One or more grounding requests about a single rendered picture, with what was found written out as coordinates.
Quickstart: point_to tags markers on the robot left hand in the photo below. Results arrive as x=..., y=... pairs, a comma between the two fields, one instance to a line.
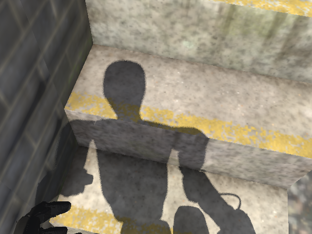
x=30, y=223

